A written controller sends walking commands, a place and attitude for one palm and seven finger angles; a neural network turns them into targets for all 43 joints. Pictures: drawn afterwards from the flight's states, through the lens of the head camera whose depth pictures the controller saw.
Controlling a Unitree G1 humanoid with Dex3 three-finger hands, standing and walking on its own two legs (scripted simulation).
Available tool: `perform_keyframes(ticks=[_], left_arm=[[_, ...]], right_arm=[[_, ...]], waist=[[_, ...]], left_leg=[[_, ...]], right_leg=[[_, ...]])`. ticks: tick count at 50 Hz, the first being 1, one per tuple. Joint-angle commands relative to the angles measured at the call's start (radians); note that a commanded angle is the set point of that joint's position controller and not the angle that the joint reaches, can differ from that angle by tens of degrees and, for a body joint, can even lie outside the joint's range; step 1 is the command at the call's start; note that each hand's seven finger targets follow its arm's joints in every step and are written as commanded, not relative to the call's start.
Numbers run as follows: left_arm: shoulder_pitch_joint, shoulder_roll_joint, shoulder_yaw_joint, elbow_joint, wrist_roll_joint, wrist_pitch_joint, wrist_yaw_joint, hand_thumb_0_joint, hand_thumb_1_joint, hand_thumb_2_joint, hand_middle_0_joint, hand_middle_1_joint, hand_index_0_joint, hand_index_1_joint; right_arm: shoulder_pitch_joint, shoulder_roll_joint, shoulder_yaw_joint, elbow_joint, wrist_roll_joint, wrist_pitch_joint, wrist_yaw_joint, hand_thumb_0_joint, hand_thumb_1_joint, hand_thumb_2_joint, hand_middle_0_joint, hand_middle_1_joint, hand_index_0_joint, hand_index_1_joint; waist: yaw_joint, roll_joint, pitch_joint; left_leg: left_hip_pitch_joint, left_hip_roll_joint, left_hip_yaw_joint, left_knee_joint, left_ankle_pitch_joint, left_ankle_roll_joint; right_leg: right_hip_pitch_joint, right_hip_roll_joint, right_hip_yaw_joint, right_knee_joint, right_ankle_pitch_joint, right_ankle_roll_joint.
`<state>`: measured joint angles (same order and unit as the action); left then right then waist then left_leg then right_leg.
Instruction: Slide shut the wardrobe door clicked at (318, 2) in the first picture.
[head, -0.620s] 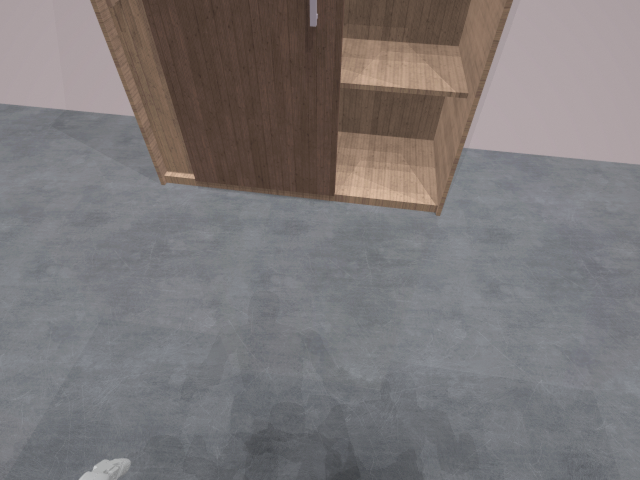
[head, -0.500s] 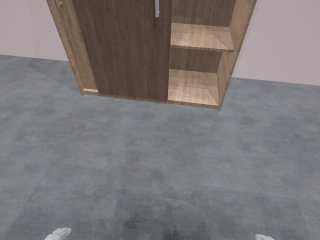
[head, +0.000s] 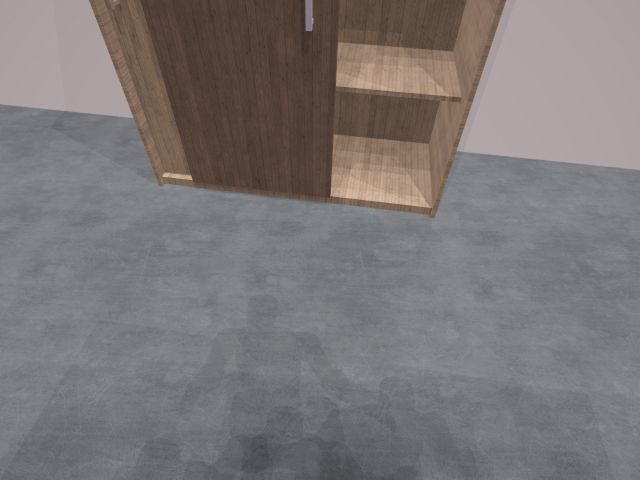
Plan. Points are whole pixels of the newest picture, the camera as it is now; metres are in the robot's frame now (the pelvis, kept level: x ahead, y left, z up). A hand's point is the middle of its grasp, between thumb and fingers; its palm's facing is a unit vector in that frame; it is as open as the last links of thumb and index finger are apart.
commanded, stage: stand and wait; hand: left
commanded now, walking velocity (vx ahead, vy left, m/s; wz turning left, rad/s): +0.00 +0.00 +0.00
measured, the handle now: out of the picture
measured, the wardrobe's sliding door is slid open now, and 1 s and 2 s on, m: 0.47 0.47 0.47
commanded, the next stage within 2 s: look at it before walking up in 0.26 s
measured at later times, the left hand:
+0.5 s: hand out of the picture +0.07 +0.24 -0.16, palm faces -0.04 -0.95 -0.32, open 7.4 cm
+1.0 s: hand out of the picture +0.07 +0.25 -0.15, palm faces -0.03 -0.94 -0.33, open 7.4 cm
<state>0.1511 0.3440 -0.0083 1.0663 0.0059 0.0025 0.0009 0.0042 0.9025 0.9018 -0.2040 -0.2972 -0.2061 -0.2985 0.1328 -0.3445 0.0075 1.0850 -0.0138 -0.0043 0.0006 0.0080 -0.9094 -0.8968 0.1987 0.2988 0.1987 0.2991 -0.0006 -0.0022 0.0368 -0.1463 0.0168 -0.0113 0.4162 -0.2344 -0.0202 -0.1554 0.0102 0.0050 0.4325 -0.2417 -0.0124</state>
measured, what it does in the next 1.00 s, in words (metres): stands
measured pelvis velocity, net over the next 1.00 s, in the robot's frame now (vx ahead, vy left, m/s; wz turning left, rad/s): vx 0.00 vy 0.00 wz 0.00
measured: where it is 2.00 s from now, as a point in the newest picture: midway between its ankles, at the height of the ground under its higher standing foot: (319, 453)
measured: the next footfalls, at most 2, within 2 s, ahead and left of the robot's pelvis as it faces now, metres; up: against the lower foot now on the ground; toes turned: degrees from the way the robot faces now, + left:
right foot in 1.70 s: +0.35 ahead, -0.11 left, +0.00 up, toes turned -7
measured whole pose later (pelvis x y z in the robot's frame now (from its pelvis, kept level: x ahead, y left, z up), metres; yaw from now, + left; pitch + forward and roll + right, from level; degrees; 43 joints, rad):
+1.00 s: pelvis +0.00 +0.00 +0.00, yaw +0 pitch -2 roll +0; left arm 0.15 0.34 -0.01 1.08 0.01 0.00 0.00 0.00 0.90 0.90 -0.20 -0.30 -0.21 -0.30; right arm 0.12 -0.33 0.01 1.11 -0.01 -0.01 0.01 0.01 -0.91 -0.90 0.20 0.30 0.20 0.30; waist 0.00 -0.01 0.04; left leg -0.13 0.01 0.00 0.37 -0.20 -0.01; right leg -0.14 0.01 0.01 0.38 -0.21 0.00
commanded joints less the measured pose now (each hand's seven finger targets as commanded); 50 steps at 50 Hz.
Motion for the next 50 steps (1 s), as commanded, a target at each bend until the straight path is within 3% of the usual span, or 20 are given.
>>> perform_keyframes(ticks=[1, 8, 50], left_arm=[[-0.057, 0.205, 0.044, -0.064, 0.001, -0.026, 0.011, 0.0, 0.9, 0.9, -0.2, -0.3, -0.2, -0.3], [-0.056, 0.203, 0.042, -0.056, 0.002, -0.025, 0.009, 0.0, 0.9, 0.9, -0.2, -0.3, -0.2, -0.3], [-0.042, 0.196, 0.039, -0.045, 0.004, -0.029, 0.011, 0.0, 0.9, 0.9, -0.2, -0.3, -0.2, -0.3]], right_arm=[[-0.06, -0.192, -0.041, -0.065, 0.003, -0.026, -0.016, 0.0, -0.9, -0.9, 0.2, 0.3, 0.2, 0.3], [-0.052, -0.192, -0.038, -0.05, 0.003, -0.025, -0.014, 0.0, -0.9, -0.9, 0.2, 0.3, 0.2, 0.3], [-0.059, -0.194, -0.038, -0.037, 0.007, -0.028, -0.013, 0.0, -0.9, -0.9, 0.2, 0.3, 0.2, 0.3]], waist=[[0.0, -0.005, -0.072], [0.003, -0.008, -0.044], [0.002, 0.005, -0.067]], left_leg=[[0.005, 0.093, -0.075, -0.067, 0.136, 0.046], [-0.015, 0.092, -0.08, -0.082, 0.097, 0.045], [0.031, 0.106, -0.085, -0.103, 0.173, 0.044]], right_leg=[[0.003, -0.129, 0.119, -0.094, 0.132, -0.029], [-0.018, -0.126, 0.127, -0.116, 0.057, -0.026], [0.008, -0.124, 0.112, -0.114, 0.162, -0.018]])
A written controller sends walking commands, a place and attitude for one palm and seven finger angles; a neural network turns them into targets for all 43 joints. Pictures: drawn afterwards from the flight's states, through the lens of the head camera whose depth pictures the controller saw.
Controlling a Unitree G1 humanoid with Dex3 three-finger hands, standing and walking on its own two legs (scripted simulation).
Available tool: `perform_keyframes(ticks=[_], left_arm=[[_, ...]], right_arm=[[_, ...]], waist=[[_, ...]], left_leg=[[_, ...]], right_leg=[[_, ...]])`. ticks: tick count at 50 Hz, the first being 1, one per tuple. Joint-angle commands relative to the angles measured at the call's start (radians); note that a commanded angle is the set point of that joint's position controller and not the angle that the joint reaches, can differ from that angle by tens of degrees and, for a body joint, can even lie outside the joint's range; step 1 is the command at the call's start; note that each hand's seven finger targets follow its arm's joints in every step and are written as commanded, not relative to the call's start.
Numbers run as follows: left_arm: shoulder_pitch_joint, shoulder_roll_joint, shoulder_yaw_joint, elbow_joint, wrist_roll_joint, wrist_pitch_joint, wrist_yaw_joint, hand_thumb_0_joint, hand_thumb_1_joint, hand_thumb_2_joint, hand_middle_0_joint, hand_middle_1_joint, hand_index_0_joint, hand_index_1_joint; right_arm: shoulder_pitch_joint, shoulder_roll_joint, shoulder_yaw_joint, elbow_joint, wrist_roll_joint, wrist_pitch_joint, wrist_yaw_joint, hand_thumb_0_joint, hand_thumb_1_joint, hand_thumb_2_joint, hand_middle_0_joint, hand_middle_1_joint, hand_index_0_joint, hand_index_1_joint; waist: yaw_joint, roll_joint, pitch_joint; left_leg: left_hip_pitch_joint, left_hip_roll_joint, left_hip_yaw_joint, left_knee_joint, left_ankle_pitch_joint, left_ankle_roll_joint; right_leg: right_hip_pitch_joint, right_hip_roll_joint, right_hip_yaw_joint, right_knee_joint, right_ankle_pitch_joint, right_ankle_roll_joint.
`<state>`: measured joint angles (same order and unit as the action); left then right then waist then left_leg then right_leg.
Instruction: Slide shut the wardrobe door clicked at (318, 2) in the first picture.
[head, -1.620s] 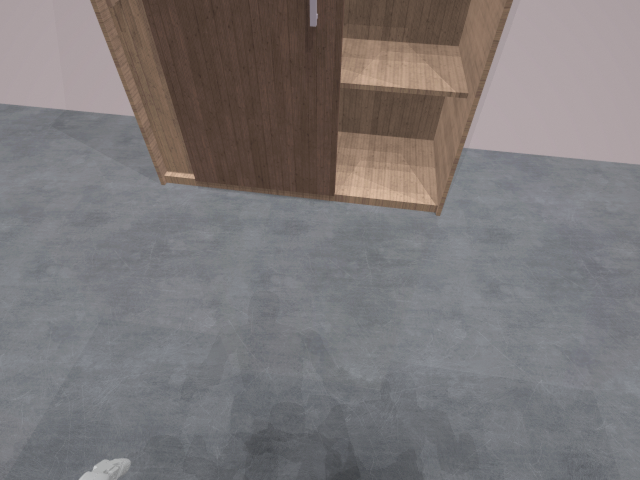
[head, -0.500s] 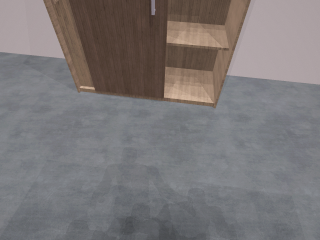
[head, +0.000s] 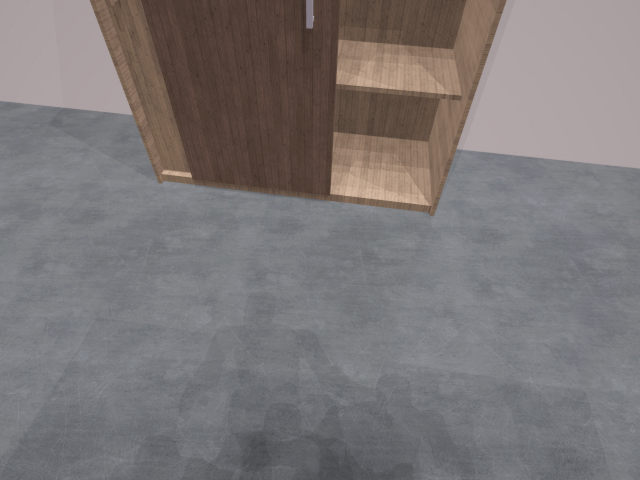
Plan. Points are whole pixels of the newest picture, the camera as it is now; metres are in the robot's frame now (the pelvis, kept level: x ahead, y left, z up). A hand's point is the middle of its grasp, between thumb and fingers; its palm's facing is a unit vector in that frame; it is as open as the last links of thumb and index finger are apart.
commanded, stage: walk to a spot facing it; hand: left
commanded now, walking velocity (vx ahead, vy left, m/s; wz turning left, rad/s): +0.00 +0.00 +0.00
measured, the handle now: out of the picture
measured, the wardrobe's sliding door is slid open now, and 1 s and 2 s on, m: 0.47 0.47 0.47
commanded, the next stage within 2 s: turn to face it in 1.30 s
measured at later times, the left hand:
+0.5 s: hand out of the picture +0.10 +0.20 -0.19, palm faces +0.01 -0.99 -0.14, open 7.4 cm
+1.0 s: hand (231, 363) +0.33 +0.18 -0.18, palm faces +0.13 -0.97 -0.20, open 7.2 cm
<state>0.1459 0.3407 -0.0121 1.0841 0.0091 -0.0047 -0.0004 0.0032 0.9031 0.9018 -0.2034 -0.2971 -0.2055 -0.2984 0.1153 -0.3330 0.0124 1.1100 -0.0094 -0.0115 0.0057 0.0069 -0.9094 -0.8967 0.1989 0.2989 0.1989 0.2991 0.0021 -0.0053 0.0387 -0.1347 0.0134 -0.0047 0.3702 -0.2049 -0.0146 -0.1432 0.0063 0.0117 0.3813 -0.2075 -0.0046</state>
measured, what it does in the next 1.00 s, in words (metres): walks ahead: right foot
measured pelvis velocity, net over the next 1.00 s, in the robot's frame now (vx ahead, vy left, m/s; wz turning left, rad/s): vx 0.32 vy -0.01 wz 0.11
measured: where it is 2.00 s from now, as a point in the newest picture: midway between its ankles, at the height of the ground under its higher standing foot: (313, 348)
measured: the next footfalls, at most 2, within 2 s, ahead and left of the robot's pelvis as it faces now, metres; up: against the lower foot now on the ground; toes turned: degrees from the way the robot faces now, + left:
right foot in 0.70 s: +0.35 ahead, -0.11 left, +0.00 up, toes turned -7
left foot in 1.16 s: +0.52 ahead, +0.15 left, +0.00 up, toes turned +18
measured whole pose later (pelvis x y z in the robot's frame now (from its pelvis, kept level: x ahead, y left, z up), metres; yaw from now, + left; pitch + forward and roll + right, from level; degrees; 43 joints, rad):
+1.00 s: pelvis +0.32 -0.01 -0.01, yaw +6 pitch +0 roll -2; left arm 0.28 0.19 0.05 1.07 0.03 -0.08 0.01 -0.01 0.95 0.90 -0.20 -0.30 -0.20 -0.30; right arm 0.20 -0.19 -0.07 1.03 -0.03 -0.02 0.02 0.00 -0.92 -0.90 0.19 0.30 0.19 0.30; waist -0.02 0.01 0.02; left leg -0.58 0.15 0.07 0.97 -0.20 -0.01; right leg -0.14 -0.02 -0.24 0.41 -0.26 -0.04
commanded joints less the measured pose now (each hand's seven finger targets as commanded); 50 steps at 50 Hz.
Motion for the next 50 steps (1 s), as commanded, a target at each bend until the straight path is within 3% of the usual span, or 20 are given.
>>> perform_keyframes(ticks=[1, 3, 7, 11, 14, 15, 16, 17, 19, 23, 30, 33, 34, 35, 36, 37, 39, 42, 46, 50], left_arm=[[-0.032, 0.2, 0.042, -0.061, 0.001, -0.021, 0.012, 0.0, 0.9, 0.9, -0.2, -0.3, -0.2, -0.3], [0.045, 0.078, 0.017, -0.03, 0.002, -0.001, 0.015, 0.0, 0.9, 0.9, -0.2, -0.3, -0.2, -0.3], [0.12, 0.1, 0.039, -0.034, 0.014, 0.012, 0.0, 0.0, 0.9, 0.9, -0.2, -0.3, -0.2, -0.3], [0.191, 0.118, 0.067, -0.045, 0.009, -0.01, 0.004, 0.0, 0.9, 0.9, -0.2, -0.3, -0.2, -0.3], [0.15, 0.062, 0.068, -0.061, 0.009, -0.017, 0.002, 0.0, 0.9, 0.9, -0.2, -0.3, -0.2, -0.3], [0.133, 0.009, 0.062, -0.074, 0.007, -0.015, -0.003, 0.0, 0.9, 0.9, -0.2, -0.3, -0.2, -0.3], [0.069, -0.043, 0.051, -0.107, 0.01, -0.02, -0.005, 0.0, 0.9, 0.9, -0.2, -0.3, -0.2, -0.3], [0.004, -0.028, 0.054, -0.141, 0.017, -0.032, 0.001, 0.0, 0.9, 0.9, -0.2, -0.3, -0.2, -0.3], [0.004, -0.041, 0.057, -0.124, 0.014, -0.047, -0.013, 0.0, 0.9, 0.9, -0.2, -0.3, -0.2, -0.3], [0.029, -0.104, 0.056, -0.111, 0.013, -0.031, -0.027, 0.0, 0.9, 0.9, -0.2, -0.3, -0.2, -0.3], [-0.084, -0.137, 0.059, -0.149, 0.008, -0.033, -0.033, 0.0, 0.9, 0.9, -0.2, -0.3, -0.2, -0.3], [0.133, -0.091, 0.081, -0.089, 0.014, -0.043, -0.024, 0.0, 0.9, 0.9, -0.2, -0.3, -0.2, -0.3], [0.283, -0.037, 0.098, -0.049, 0.02, -0.055, -0.016, 0.0, 0.9, 0.9, -0.2, -0.3, -0.2, -0.3], [0.423, 0.078, 0.13, -0.016, 0.028, -0.067, 0.001, 0.0, 0.9, 0.9, -0.2, -0.3, -0.2, -0.3], [0.451, 0.142, 0.138, 0.0, 0.009, -0.062, 0.005, 0.0, 0.9, 0.9, -0.2, -0.3, -0.2, -0.3], [0.352, 0.11, 0.129, -0.024, 0.003, -0.056, 0.004, 0.0, 0.9, 0.9, -0.2, -0.3, -0.2, -0.3], [0.173, -0.018, 0.094, -0.059, 0.011, -0.059, 0.014, 0.0, 0.9, 0.9, -0.2, -0.3, -0.2, -0.3], [0.139, -0.081, 0.071, -0.064, 0.019, -0.073, 0.015, 0.0, 0.9, 0.9, -0.2, -0.3, -0.2, -0.3], [0.156, -0.072, 0.074, -0.055, 0.022, -0.084, 0.015, 0.0, 0.9, 0.9, -0.2, -0.3, -0.2, -0.3], [0.226, -0.037, 0.072, -0.03, 0.019, -0.088, 0.01, 0.0, 0.9, 0.9, -0.2, -0.3, -0.2, -0.3]], right_arm=[[-0.043, -0.205, -0.042, -0.061, 0.002, -0.02, -0.018, 0.0, -0.9, -0.9, 0.2, 0.3, 0.2, 0.3], [0.027, -0.077, -0.013, -0.032, -0.006, -0.002, -0.012, 0.0, -0.9, -0.9, 0.2, 0.3, 0.2, 0.3], [0.071, -0.061, -0.021, -0.047, -0.018, 0.011, -0.005, 0.0, -0.9, -0.9, 0.2, 0.3, 0.2, 0.3], [0.112, -0.02, -0.033, -0.079, -0.013, -0.009, -0.004, 0.0, -0.9, -0.9, 0.2, 0.3, 0.2, 0.3], [0.235, 0.008, -0.04, -0.047, -0.007, -0.03, -0.002, 0.0, -0.9, -0.9, 0.2, 0.3, 0.2, 0.3], [0.331, -0.032, -0.052, -0.014, -0.013, -0.035, -0.007, 0.0, -0.9, -0.9, 0.2, 0.3, 0.2, 0.3], [0.458, -0.097, -0.074, 0.023, -0.022, -0.042, -0.014, 0.0, -0.9, -0.9, 0.2, 0.3, 0.2, 0.3], [0.51, -0.065, -0.067, 0.036, -0.018, -0.046, -0.028, 0.0, -0.9, -0.9, 0.2, 0.3, 0.2, 0.3], [0.461, -0.003, -0.056, 0.019, -0.008, -0.062, -0.036, 0.0, -0.9, -0.9, 0.2, 0.3, 0.2, 0.3], [0.441, 0.045, -0.051, 0.03, -0.006, -0.085, -0.046, 0.0, -0.9, -0.9, 0.2, 0.3, 0.2, 0.3], [0.468, 0.062, -0.06, 0.073, -0.012, -0.079, -0.045, 0.0, -0.9, -0.9, 0.2, 0.3, 0.2, 0.3], [0.424, 0.036, -0.066, 0.07, -0.006, -0.074, -0.044, 0.0, -0.9, -0.9, 0.2, 0.3, 0.2, 0.3], [0.419, 0.048, -0.067, 0.058, -0.001, -0.073, -0.037, 0.0, -0.9, -0.9, 0.2, 0.3, 0.2, 0.3], [0.451, 0.112, -0.057, 0.035, 0.011, -0.078, -0.026, 0.0, -0.9, -0.9, 0.2, 0.3, 0.2, 0.3], [0.427, 0.13, -0.057, 0.004, 0.013, -0.074, -0.028, 0.0, -0.9, -0.9, 0.2, 0.3, 0.2, 0.3], [0.332, 0.127, -0.069, -0.01, 0.013, -0.065, -0.02, 0.0, -0.9, -0.9, 0.2, 0.3, 0.2, 0.3], [0.271, 0.15, -0.075, -0.026, -0.008, -0.048, -0.011, 0.0, -0.9, -0.9, 0.2, 0.3, 0.2, 0.3], [0.34, 0.171, -0.072, -0.009, -0.019, -0.011, -0.004, 0.0, -0.9, -0.9, 0.2, 0.3, 0.2, 0.3], [0.237, 0.168, -0.077, -0.068, -0.017, -0.001, 0.014, 0.0, -0.9, -0.9, 0.2, 0.3, 0.2, 0.3], [0.07, 0.159, -0.068, -0.137, -0.013, -0.018, 0.035, 0.0, -0.9, -0.9, 0.2, 0.3, 0.2, 0.3]], waist=[[0.0, 0.008, -0.07], [0.002, 0.004, -0.086], [0.021, -0.078, 0.079], [0.018, -0.149, 0.077], [-0.047, -0.035, 0.072], [-0.08, 0.131, 0.087], [-0.124, 0.348, 0.105], [-0.128, 0.252, 0.147], [-0.084, 0.063, 0.131], [-0.042, 0.129, 0.083], [-0.044, 0.137, 0.11], [0.066, 0.116, 0.006], [0.131, 0.051, -0.075], [0.17, -0.171, -0.2], [0.143, -0.236, -0.246], [0.134, -0.156, -0.152], [0.041, -0.029, 0.038], [-0.035, -0.091, 0.025], [-0.041, -0.089, 0.064], [0.009, -0.063, 0.075]], left_leg=[[0.021, 0.11, -0.089, -0.06, 0.135, 0.039], [0.006, 0.092, -0.066, -0.034, -0.01, 0.023], [-0.209, 0.029, -0.04, 0.066, -0.335, 0.033], [-0.268, 0.029, 0.043, 0.275, -0.226, 0.031], [-0.026, 0.047, 0.04, 0.088, -0.172, 0.047], [0.083, 0.143, -0.137, -0.018, -0.205, 0.093], [0.163, 0.328, -0.419, -0.174, -0.224, 0.176], [0.194, 0.382, -0.502, -0.197, -0.075, 0.226], [0.21, 0.367, -0.38, -0.151, 0.17, 0.248], [0.184, 0.26, -0.15, -0.165, 0.29, 0.201], [0.092, 0.225, -0.016, -0.151, 0.445, 0.161], [0.056, 0.2, 0.036, 0.121, 0.645, 0.125], [-0.09, 0.168, 0.042, 0.332, 0.53, 0.091], [-0.332, 0.054, 0.097, 0.696, 0.057, 0.054], [-0.445, -0.005, 0.024, 0.987, -0.346, 0.059], [-0.473, 0.06, -0.028, 1.068, -0.287, 0.07], [-0.473, 0.137, -0.03, 1.017, -0.139, 0.065], [-0.401, 0.147, 0.006, 0.887, -0.064, 0.027], [-0.416, 0.159, 0.044, 0.679, 0.012, 0.001], [-0.408, 0.13, 0.097, 0.419, 0.039, 0.005]], right_leg=[[-0.004, -0.122, 0.103, -0.064, 0.121, -0.025], [0.002, -0.113, 0.097, -0.057, -0.074, -0.009], [-0.066, -0.137, 0.192, -0.118, -0.462, -0.057], [-0.028, -0.276, 0.311, -0.182, -0.459, -0.154], [-0.179, -0.187, 0.133, -0.01, -0.281, -0.116], [-0.312, -0.077, 0.017, 0.196, -0.257, -0.065], [-0.488, 0.02, -0.13, 0.5, -0.316, -0.015], [-0.608, -0.022, -0.037, 0.653, -0.339, -0.022], [-0.643, -0.101, -0.008, 0.738, -0.239, -0.018], [-0.567, -0.122, -0.06, 0.658, -0.119, 0.01], [-0.328, -0.057, -0.165, 0.303, 0.01, -0.022], [-0.029, -0.008, -0.189, 0.211, 0.034, -0.053], [0.218, -0.053, -0.124, 0.178, 0.053, -0.076], [0.431, -0.347, 0.236, 0.084, -0.053, -0.165], [0.388, -0.523, 0.553, -0.085, -0.133, -0.241], [0.219, -0.505, 0.536, -0.163, -0.365, -0.228], [-0.069, -0.425, 0.294, -0.181, -0.328, -0.17], [-0.181, -0.336, 0.044, -0.202, -0.143, -0.12], [-0.189, -0.311, -0.051, -0.244, -0.085, -0.128], [-0.059, -0.305, -0.096, -0.212, 0.031, -0.125]])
